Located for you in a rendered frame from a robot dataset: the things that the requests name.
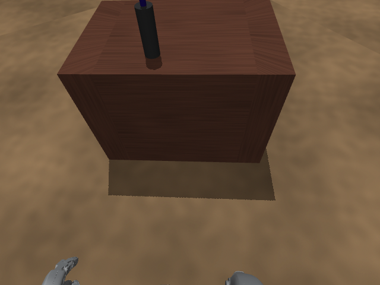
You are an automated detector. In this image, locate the bottle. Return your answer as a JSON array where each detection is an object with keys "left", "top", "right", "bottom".
[{"left": 134, "top": 0, "right": 160, "bottom": 59}]

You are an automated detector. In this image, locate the left robot hand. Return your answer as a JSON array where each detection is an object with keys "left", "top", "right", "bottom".
[{"left": 42, "top": 256, "right": 80, "bottom": 285}]

